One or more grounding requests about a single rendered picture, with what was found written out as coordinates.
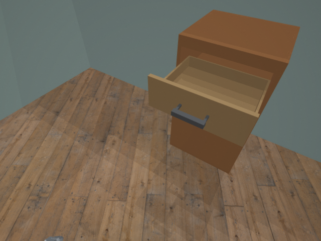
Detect drawer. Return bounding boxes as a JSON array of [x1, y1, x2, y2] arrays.
[[148, 55, 271, 147]]

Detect cabinet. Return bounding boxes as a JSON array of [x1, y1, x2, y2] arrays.
[[170, 10, 300, 174]]

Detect handle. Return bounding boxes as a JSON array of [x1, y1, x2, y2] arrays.
[[171, 104, 209, 129]]

